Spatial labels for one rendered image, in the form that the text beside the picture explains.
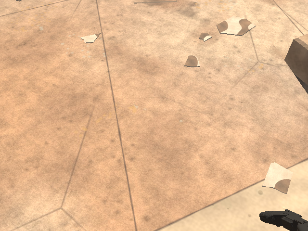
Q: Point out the right robot hand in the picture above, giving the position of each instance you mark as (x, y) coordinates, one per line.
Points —
(288, 219)

